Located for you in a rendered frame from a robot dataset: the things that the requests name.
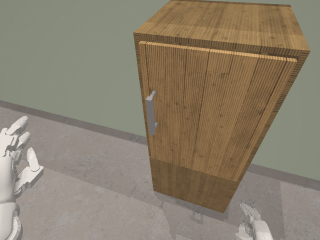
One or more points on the left robot forearm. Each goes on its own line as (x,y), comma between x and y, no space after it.
(10,225)

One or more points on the cupboard door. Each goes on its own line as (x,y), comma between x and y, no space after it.
(211,105)

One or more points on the handle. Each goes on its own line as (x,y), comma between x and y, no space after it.
(152,125)

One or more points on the right robot hand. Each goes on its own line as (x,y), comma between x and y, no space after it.
(257,230)

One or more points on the left robot hand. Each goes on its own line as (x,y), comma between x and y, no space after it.
(11,146)

